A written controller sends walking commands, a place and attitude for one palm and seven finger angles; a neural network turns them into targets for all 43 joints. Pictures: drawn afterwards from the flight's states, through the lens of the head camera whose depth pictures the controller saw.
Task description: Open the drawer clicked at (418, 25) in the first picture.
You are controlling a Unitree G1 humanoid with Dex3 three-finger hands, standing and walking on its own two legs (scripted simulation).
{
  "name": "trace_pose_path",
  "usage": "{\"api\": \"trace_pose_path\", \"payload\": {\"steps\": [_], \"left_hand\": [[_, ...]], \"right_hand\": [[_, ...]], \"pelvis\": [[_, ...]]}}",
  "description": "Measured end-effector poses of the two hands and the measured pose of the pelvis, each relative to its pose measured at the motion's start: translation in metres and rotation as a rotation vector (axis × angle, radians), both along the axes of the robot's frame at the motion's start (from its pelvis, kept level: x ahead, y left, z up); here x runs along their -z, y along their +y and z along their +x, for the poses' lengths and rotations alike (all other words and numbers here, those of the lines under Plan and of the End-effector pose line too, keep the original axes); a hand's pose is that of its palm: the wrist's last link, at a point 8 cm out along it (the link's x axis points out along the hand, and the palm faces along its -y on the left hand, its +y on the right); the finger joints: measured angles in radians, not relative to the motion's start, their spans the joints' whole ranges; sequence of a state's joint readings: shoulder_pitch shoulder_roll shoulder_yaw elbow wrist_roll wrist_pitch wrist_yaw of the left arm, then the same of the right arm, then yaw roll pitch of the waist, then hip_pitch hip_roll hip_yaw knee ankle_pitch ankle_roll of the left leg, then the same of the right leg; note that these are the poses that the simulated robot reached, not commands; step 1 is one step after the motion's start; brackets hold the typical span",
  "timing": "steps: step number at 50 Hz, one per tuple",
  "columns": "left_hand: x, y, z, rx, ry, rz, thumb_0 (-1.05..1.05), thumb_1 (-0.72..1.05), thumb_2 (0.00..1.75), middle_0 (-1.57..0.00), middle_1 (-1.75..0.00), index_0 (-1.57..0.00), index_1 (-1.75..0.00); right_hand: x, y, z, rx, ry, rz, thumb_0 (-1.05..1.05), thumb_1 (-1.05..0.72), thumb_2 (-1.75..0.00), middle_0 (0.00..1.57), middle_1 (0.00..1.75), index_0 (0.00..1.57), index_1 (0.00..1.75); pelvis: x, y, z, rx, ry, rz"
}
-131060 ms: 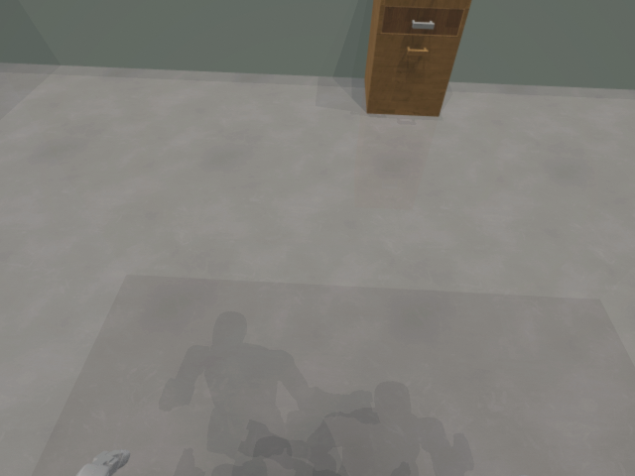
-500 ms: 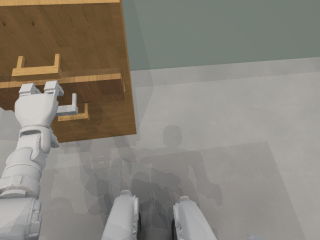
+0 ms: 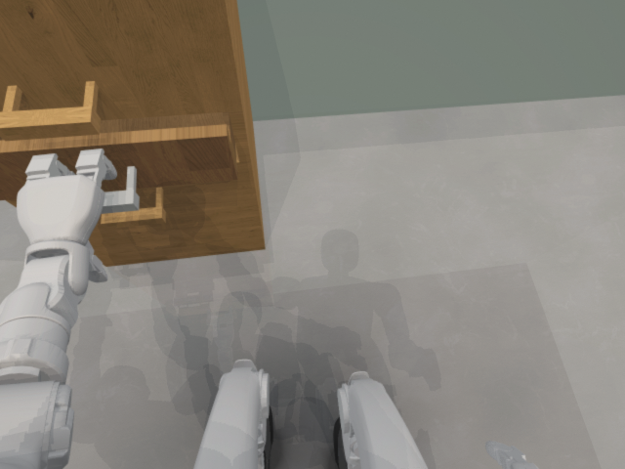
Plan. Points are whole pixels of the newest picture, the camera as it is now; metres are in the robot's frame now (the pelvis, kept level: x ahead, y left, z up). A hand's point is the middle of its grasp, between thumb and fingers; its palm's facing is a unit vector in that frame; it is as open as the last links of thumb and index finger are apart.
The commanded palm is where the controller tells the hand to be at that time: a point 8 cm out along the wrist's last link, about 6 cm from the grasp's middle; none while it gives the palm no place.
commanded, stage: lower the fingers behind the handle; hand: left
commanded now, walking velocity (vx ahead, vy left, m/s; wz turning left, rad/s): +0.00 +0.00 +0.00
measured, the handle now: (100, 190) +0.49 +0.32 -0.08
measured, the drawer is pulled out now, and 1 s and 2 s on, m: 0.04 0.04 0.04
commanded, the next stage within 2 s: close the thumb around the handle in 1.20 s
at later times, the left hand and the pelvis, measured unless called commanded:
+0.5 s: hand (95, 227) +0.42 +0.31 -0.08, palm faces +0.00 -0.02 -1.00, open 13.8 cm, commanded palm +0.41 +0.29 -0.03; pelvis +0.00 +0.01 -0.02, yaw -1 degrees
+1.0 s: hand (99, 229) +0.42 +0.31 -0.08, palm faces +0.01 +0.02 -1.00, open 13.9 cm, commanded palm +0.41 +0.29 -0.05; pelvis -0.02 +0.00 -0.04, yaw +0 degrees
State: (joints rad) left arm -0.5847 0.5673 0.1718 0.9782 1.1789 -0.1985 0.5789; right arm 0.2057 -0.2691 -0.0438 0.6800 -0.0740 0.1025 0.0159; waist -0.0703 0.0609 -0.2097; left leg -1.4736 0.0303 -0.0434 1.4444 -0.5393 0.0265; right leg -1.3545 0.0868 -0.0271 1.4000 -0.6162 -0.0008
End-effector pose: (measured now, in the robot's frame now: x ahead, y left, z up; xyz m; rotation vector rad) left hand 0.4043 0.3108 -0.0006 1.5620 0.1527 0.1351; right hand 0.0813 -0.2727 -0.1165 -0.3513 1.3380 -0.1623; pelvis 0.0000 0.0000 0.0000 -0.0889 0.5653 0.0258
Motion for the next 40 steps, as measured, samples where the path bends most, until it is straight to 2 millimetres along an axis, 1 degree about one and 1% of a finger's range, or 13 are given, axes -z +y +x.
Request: {"api": "trace_pose_path", "payload": {"steps": [5, 9, 12, 19, 22, 29, 40], "left_hand": [[0.008, 0.006, -0.007, -0.030, 0.019, 0.001, 0.00, -0.48, 0.30, -0.32, -1.20, -0.31, -1.20], [0.007, 0.002, -0.011, -0.014, 0.031, -0.018, 0.00, -0.48, 0.30, -0.32, -1.20, -0.32, -1.20], [0.008, -0.001, -0.009, 0.005, 0.037, -0.020, 0.00, -0.48, 0.30, -0.32, -1.20, -0.32, -1.20], [0.016, 0.000, 0.003, 0.014, 0.007, -0.024, 0.00, -0.49, 0.30, -0.32, -1.20, -0.31, -1.20], [0.022, 0.001, 0.002, 0.009, -0.001, -0.022, 0.00, -0.48, 0.30, -0.31, -1.20, -0.31, -1.20], [0.027, 0.000, -0.005, 0.021, -0.019, -0.016, 0.00, -0.48, 0.30, -0.27, -1.19, -0.31, -1.19], [0.032, -0.003, -0.002, 0.009, -0.043, 0.007, 0.00, -0.49, 0.30, -0.27, -1.24, -0.31, -1.21]], "right_hand": [[0.011, 0.006, -0.005, 0.003, 0.042, 0.023, 0.00, -0.91, -0.90, 0.20, 0.30, 0.20, 0.30], [0.012, 0.014, -0.005, 0.005, 0.048, 0.036, 0.00, -0.91, -0.90, 0.21, 0.30, 0.20, 0.30], [0.012, 0.016, -0.003, 0.001, 0.035, 0.037, 0.00, -0.91, -0.90, 0.21, 0.30, 0.21, 0.30], [0.017, 0.013, 0.000, -0.006, 0.004, 0.020, 0.00, -0.91, -0.90, 0.21, 0.30, 0.21, 0.30], [0.021, 0.011, -0.001, -0.005, 0.010, 0.017, 0.00, -0.91, -0.90, 0.21, 0.30, 0.21, 0.30], [0.029, 0.013, -0.008, -0.007, 0.032, 0.025, 0.00, -0.91, -0.90, 0.21, 0.30, 0.20, 0.30], [0.044, 0.015, -0.017, -0.019, 0.025, 0.041, 0.00, -0.91, -0.90, 0.21, 0.30, 0.21, 0.30]], "pelvis": [[0.004, 0.001, 0.001, 0.002, 0.011, 0.006], [0.002, 0.001, 0.003, 0.000, 0.007, 0.006], [0.003, 0.001, 0.003, -0.002, 0.004, 0.003], [0.014, 0.003, 0.000, 0.000, 0.017, -0.009], [0.018, 0.004, -0.002, 0.004, 0.022, -0.010], [0.024, 0.006, -0.007, 0.008, 0.024, -0.007], [0.038, 0.003, -0.016, 0.003, 0.033, -0.007]]}}
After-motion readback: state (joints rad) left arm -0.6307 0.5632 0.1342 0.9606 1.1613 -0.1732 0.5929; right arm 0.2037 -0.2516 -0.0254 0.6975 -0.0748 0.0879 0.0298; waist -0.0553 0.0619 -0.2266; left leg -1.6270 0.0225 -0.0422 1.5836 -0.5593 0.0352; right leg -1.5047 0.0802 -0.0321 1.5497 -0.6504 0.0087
